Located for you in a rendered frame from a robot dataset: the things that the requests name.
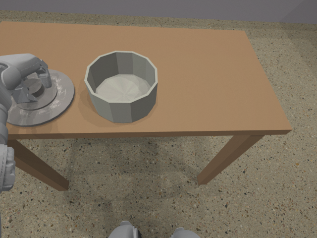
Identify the left robot forearm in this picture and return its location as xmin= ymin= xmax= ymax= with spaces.
xmin=0 ymin=60 xmax=22 ymax=145

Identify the right robot shin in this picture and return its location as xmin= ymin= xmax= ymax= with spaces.
xmin=173 ymin=228 xmax=184 ymax=234

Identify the pot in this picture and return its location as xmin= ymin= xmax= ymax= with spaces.
xmin=84 ymin=51 xmax=158 ymax=123

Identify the lid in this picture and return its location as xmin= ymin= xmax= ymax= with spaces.
xmin=6 ymin=69 xmax=75 ymax=127

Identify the table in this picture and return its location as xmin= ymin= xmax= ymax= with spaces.
xmin=0 ymin=21 xmax=292 ymax=191

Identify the left robot shin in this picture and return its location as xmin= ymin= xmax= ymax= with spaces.
xmin=120 ymin=221 xmax=132 ymax=226

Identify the robot left hand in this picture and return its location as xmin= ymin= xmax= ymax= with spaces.
xmin=0 ymin=54 xmax=52 ymax=104

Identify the left robot upper arm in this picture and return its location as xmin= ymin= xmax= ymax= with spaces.
xmin=0 ymin=144 xmax=15 ymax=238

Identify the robot shin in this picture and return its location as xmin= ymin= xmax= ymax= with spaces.
xmin=120 ymin=221 xmax=132 ymax=226
xmin=173 ymin=228 xmax=184 ymax=234

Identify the knob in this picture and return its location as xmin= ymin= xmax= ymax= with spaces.
xmin=24 ymin=78 xmax=45 ymax=98

